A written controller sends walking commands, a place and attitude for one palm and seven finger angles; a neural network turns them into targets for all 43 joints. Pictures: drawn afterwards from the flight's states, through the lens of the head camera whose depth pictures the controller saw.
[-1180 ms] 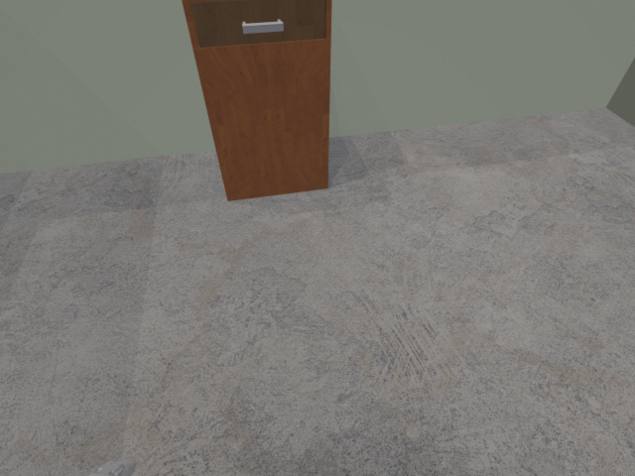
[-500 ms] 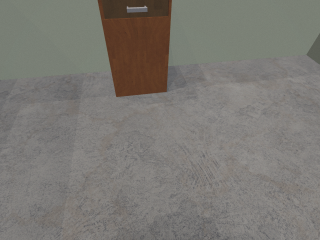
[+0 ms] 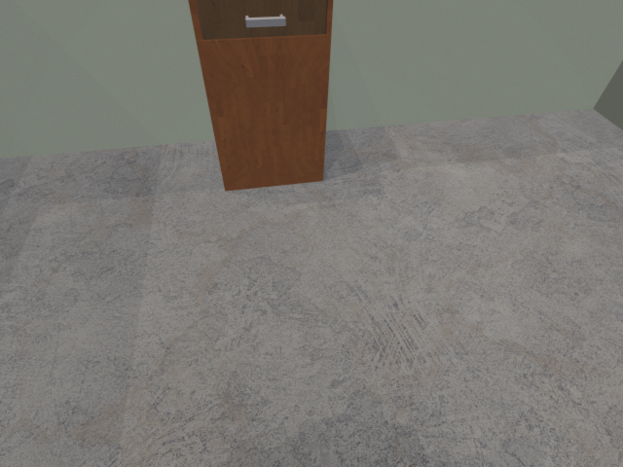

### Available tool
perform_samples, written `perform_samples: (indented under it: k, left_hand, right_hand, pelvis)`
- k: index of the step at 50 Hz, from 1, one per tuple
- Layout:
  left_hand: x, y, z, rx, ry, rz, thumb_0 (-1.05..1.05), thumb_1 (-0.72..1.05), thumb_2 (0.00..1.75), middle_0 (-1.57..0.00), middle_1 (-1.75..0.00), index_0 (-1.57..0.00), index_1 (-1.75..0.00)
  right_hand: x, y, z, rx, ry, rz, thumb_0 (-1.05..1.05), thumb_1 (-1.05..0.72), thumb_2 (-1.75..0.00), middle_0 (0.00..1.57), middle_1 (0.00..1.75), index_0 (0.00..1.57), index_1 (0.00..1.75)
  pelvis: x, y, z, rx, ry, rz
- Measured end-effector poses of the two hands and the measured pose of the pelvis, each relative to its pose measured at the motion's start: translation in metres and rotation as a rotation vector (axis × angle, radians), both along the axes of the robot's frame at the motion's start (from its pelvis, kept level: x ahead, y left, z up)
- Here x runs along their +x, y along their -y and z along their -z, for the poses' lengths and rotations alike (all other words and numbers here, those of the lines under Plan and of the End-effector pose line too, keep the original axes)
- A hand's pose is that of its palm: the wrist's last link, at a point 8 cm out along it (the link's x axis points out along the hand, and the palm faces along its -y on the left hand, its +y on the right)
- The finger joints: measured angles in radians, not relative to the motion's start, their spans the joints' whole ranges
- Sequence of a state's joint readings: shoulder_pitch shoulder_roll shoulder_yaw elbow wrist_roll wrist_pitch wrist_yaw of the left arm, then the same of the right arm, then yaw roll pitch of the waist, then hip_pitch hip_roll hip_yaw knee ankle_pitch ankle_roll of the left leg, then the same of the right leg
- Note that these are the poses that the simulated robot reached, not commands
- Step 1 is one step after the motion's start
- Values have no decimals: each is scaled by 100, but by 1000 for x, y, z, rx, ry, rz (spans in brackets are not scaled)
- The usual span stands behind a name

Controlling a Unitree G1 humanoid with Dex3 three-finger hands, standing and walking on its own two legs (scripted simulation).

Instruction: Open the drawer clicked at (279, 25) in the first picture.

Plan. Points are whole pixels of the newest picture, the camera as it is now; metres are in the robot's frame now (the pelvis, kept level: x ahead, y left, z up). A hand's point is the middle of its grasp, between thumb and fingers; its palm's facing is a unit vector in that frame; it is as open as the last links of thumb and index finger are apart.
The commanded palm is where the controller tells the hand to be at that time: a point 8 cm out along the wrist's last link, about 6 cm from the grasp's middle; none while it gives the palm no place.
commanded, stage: look at it before walking up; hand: left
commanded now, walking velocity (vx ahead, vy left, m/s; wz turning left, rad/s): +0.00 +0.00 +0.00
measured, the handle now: (265, 19) +1.50 +0.26 +0.02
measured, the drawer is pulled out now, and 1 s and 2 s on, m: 0.00 0.00 0.00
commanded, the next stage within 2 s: walk to a spot facing it in 0.26 s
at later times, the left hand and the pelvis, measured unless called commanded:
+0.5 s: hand out of the picture +0.06 +0.23 -0.16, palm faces -0.03 -0.95 -0.31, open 7.3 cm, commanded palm none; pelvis +0.01 +0.00 +0.00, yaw -1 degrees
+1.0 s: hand out of the picture +0.12 +0.13 -0.17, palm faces -0.09 -0.98 -0.18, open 7.3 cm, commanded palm none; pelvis +0.18 -0.04 -0.01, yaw -10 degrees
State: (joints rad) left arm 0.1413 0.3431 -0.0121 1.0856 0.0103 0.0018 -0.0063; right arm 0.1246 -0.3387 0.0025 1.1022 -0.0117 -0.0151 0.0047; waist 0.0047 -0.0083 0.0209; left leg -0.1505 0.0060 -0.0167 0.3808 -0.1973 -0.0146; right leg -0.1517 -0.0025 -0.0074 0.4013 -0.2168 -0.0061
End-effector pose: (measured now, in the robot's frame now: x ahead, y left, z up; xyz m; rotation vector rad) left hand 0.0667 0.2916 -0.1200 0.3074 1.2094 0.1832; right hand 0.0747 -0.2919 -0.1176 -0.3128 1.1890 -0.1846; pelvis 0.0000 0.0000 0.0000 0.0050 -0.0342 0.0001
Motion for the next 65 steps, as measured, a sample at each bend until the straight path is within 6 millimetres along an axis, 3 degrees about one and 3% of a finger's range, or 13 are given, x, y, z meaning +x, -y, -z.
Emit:
perform_samples:
  k: [22, 34, 37, 42, 44, 47, 53, 57, 61, 63, 65]
  left_hand:
    - [-2, 4, 1, 4, -22, -10, 1, 91, 90, -20, -30, -21, -30]
    - [-23, 49, 39, -127, -217, -20, 1, 91, 90, -20, -30, -20, -30]
    - [-9, 65, 41, -136, -265, 3, 1, 91, 90, -20, -30, -20, -30]
    - [40, 90, 40, -132, -190, 1, 1, 91, 90, -20, -30, -20, -30]
    - [52, 97, 36, -128, -163, -21, 1, 91, 90, -20, -30, -20, -30]
    - [58, 106, 28, -129, -204, -24, 0, 91, 90, -20, -30, -20, -30]
    - [67, 117, 22, -149, -371, -13, 0, 91, 90, -20, -30, -20, -30]
    - [93, 114, 31, -161, -436, -36, 0, 91, 90, -20, -30, -20, -30]
    - [141, 100, 52, -168, -468, -37, 1, 91, 90, -20, -30, -21, -30]
    - [181, 92, 59, -168, -433, -21, 1, 91, 90, -20, -30, -20, -30]
    - [229, 87, 60, -166, -361, 11, 1, 91, 90, -20, -30, -20, -30]
  right_hand:
    - [1, 0, 3, 5, -21, 3, 1, -91, -90, 20, 30, 20, 30]
    - [-35, -40, 36, 113, -142, 137, 1, -91, -90, 20, 30, 20, 30]
    - [-48, -44, 43, 143, -183, 210, 1, -91, -90, 20, 30, 20, 30]
    - [-56, -42, 52, 184, -321, 252, 1, -91, -90, 20, 30, 20, 30]
    - [-39, -38, 47, 189, -340, 244, 1, -91, -90, 20, 30, 20, 30]
    - [12, -29, 41, 186, -273, 235, 2, -91, -90, 20, 30, 20, 30]
    - [150, -19, 35, 187, -23, 218, 1, -91, -90, 20, 30, 20, 30]
    - [243, -23, 34, 183, 91, 168, 1, -91, -90, 20, 30, 20, 30]
    - [313, -31, 39, 147, 172, 148, 1, -91, -90, 20, 30, 20, 30]
    - [325, -34, 37, 135, 172, 164, 1, -91, -90, 20, 30, 20, 30]
    - [324, -37, 33, 129, 143, 202, 1, -91, -90, 20, 30, 20, 30]
  pelvis:
    - [6, 2, 0, -1, -3, 7]
    - [57, 4, 17, 11, -35, 85]
    - [77, 12, 20, 21, -40, 122]
    - [112, 31, 25, 3, -40, 109]
    - [128, 37, 20, 13, -39, 116]
    - [152, 41, 12, 24, -40, 143]
    - [205, 38, 11, 12, -45, 180]
    - [250, 32, 21, -3, -48, 188]
    - [304, 24, 39, -15, -37, 194]
    - [323, 21, 39, -9, -24, 210]
    - [342, 19, 32, -4, -10, 227]
